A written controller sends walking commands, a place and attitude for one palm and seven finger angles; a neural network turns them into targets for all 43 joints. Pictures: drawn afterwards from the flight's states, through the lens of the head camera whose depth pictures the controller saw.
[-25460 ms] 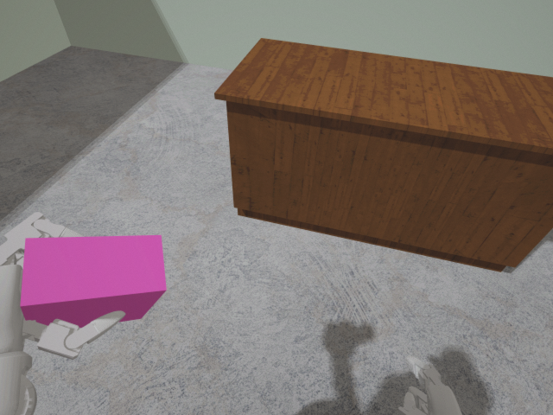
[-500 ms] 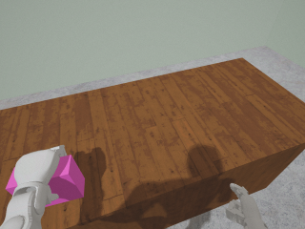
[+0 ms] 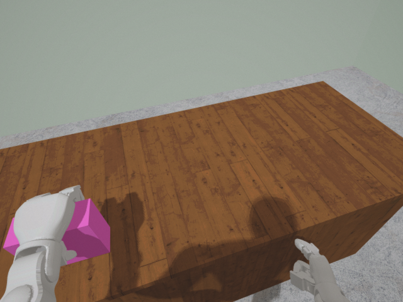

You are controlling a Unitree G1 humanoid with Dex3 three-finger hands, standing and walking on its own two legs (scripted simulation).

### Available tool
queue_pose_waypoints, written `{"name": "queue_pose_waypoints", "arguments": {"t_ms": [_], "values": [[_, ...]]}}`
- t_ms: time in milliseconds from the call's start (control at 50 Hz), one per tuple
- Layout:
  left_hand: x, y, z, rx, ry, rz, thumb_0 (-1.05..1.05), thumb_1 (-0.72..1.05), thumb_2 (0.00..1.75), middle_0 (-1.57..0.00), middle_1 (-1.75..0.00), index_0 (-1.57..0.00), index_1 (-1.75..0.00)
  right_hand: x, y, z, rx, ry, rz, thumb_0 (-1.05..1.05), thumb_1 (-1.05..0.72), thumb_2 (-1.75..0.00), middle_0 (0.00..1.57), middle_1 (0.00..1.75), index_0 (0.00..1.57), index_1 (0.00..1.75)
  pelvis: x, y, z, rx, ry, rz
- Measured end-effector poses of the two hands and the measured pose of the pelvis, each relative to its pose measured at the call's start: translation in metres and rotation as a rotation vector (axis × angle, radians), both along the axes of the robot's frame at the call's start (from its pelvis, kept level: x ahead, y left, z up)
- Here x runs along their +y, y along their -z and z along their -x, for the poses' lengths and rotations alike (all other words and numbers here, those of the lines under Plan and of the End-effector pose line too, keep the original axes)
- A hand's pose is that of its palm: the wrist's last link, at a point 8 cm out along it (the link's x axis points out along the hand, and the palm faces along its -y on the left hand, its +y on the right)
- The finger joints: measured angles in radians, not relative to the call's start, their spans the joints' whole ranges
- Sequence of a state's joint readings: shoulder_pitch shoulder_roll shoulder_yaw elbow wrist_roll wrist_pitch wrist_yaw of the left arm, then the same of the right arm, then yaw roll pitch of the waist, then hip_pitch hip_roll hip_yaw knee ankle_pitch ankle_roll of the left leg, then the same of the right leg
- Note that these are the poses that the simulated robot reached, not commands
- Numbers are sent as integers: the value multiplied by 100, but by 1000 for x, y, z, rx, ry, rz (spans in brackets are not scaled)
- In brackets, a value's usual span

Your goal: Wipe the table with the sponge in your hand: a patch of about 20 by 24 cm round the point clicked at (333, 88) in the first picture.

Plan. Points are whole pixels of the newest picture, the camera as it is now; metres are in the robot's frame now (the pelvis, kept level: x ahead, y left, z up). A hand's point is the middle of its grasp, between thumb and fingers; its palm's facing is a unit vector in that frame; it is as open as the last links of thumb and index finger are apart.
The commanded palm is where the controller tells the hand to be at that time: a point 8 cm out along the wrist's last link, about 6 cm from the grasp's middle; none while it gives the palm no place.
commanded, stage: move the sponge above the wiping area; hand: left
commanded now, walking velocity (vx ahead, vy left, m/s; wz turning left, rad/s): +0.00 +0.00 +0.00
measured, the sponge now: (68, 240) +0.19 +0.32 +0.01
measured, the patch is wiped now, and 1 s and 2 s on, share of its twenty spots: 0.00 0.00 0.00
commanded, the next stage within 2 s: none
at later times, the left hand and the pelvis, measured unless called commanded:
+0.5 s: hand (44, 234) +0.17 +0.33 +0.07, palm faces +0.09 -0.05 -0.99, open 10.1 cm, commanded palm +0.14 +0.31 +0.11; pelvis -0.01 +0.00 +0.00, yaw +0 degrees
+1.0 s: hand (50, 239) +0.18 +0.33 +0.05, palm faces -0.04 -0.11 -0.99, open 10.1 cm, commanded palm +0.15 +0.31 +0.11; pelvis -0.02 -0.01 +0.00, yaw +1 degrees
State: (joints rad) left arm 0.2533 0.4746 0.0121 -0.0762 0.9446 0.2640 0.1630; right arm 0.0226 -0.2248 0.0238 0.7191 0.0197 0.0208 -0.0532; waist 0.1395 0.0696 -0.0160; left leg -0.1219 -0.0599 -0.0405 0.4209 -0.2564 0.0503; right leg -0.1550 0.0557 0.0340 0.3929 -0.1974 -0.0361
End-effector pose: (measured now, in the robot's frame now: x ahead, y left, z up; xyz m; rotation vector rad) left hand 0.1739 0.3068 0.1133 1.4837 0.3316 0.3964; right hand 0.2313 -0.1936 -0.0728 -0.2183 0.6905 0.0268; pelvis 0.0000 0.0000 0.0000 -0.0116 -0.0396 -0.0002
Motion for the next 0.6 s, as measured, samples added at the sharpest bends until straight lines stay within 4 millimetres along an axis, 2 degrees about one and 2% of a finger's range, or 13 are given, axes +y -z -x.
{"name": "queue_pose_waypoints", "arguments": {"t_ms": [80, 140, 220, 260, 320, 360, 480, 540, 600], "values": [[13, -6, 9, -3, -101, 26, 0, -50, 103, -73, -133, -74, -133, -1, -1, -2, -4, 13, -25, 1, -91, -90, 21, 30, 21, 30, 1, -1, -1, -3, 1, 0], [16, 5, 18, 71, -143, 68, 0, -50, 103, -72, -133, -74, -133, -3, -3, -3, -9, 17, -24, 1, -91, -90, 21, 30, 21, 30, 2, -1, 0, -4, -5, 0], [5, 27, 27, 161, -102, 119, 0, -50, 103, -72, -133, -74, -133, -6, -5, -2, -17, 1, 14, 1, -91, -90, 21, 30, 21, 30, 3, 0, 4, -7, -12, 0], [-5, 31, 27, 161, -39, 124, 0, -50, 103, -73, -133, -74, -133, -7, -6, -1, -18, -11, 37, 1, -91, -90, 21, 30, 20, 30, 2, 0, 6, -9, -12, 0], [-16, 24, 26, 100, 55, 77, 0, -50, 103, -73, -133, -74, -133, -6, -5, 3, -17, -20, 53, 1, -91, -90, 21, 30, 20, 30, 1, 1, 8, -15, -7, 2], [-16, 14, 24, 44, 79, 35, 0, -50, 103, -73, -133, -74, -133, -5, -5, 5, -11, -17, 45, 1, -91, -90, 20, 30, 20, 30, 0, 1, 8, -18, -2, 3], [11, -10, 23, -41, -72, 1, 0, -50, 103, -73, -133, -74, -133, -2, -2, 12, 4, 18, -18, 1, -91, -90, 21, 30, 21, 30, -1, 0, 11, -27, 2, 0], [18, -4, 25, 14, -148, 42, 0, -50, 103, -73, -133, -74, -133, -3, -1, 14, -1, 28, -34, 1, -91, -90, 21, 30, 21, 30, -1, -1, 13, -26, -6, -2], [11, 12, 26, 108, -141, 88, 0, -50, 103, -72, -134, -74, -133, -6, 0, 15, -9, 26, -26, 1, -91, -90, 21, 30, 21, 30, 0, -1, 16, -22, -11, -4]]}}
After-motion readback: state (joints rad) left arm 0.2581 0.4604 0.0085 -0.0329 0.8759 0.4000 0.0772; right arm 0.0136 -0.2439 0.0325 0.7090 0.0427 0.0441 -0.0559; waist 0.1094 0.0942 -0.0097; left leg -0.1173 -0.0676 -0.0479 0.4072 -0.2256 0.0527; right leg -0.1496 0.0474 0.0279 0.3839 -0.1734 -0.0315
